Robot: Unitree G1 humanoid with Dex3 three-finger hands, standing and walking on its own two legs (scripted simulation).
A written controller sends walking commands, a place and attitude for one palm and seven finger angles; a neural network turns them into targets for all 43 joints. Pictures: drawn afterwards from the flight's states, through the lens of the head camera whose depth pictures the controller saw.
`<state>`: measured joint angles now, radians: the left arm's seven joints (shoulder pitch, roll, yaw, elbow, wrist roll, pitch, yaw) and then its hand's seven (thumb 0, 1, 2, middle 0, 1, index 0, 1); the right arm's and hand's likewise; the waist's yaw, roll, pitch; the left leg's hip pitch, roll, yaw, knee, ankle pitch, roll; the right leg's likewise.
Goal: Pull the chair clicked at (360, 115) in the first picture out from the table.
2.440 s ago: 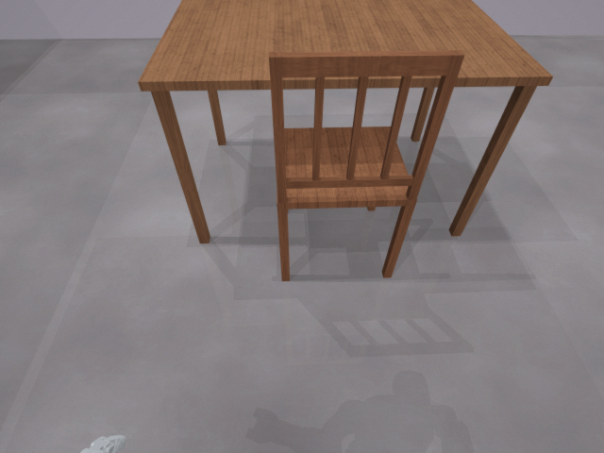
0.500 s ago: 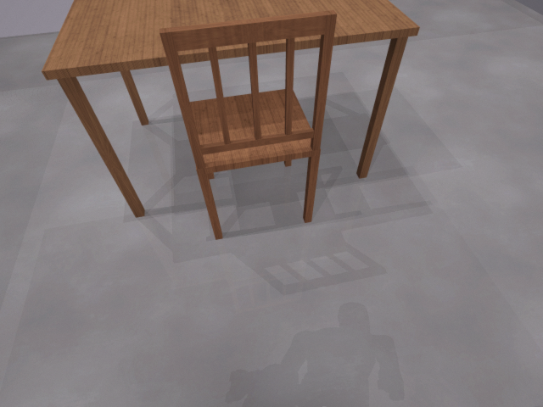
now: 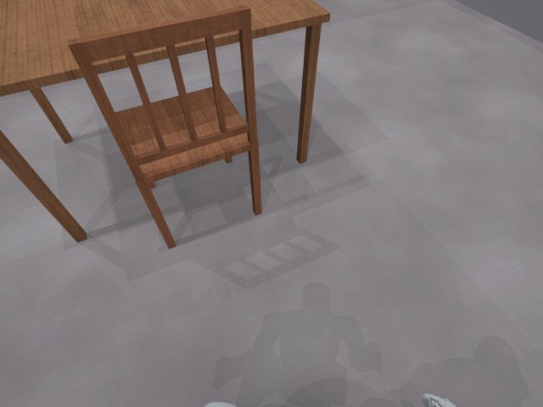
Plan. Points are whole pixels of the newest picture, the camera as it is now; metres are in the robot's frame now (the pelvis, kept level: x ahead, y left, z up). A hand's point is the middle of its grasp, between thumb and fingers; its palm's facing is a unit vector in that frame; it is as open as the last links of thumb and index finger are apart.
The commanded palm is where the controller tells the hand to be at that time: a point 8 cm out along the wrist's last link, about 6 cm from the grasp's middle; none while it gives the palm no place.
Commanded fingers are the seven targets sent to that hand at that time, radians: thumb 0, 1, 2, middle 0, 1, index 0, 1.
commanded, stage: walk to a spot facing it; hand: left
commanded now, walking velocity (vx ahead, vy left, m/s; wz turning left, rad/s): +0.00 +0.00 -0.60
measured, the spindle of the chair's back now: (183, 97) +0.88 +0.36 -0.09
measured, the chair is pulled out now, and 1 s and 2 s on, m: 0.00 0.00 0.00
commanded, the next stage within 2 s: turn to face it in 1.66 s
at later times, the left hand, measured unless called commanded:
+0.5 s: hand out of the picture +0.12 +0.21 -0.17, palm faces -0.34 -0.93 -0.16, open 7.4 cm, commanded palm none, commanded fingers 0.00 0.90 0.90 -0.20 -0.30 -0.20 -0.30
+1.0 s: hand (254, 353) +0.23 +0.06 -0.16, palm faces -0.51 -0.83 -0.22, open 7.3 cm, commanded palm none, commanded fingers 0.00 0.90 0.90 -0.20 -0.30 -0.20 -0.30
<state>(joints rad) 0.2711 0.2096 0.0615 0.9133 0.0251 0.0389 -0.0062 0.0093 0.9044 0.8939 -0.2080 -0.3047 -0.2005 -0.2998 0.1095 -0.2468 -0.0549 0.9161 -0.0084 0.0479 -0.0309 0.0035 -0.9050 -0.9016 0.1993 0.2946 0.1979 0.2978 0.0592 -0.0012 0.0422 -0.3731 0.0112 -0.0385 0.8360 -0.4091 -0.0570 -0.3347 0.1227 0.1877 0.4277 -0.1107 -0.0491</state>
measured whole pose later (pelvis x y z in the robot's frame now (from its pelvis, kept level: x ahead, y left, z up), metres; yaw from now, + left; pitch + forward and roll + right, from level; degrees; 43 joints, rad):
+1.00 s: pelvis +0.10 -0.08 +0.00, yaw -34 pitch +0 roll -1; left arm 0.29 0.19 0.05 1.02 0.02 -0.05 -0.01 0.00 0.93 0.89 -0.21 -0.30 -0.20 -0.30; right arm 0.22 -0.20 -0.06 0.96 -0.03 -0.01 0.02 0.00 -0.91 -0.90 0.20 0.29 0.20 0.30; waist -0.02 0.03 0.02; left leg -0.59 0.16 0.07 0.98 -0.20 -0.07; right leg -0.08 0.04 -0.04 0.36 -0.27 -0.04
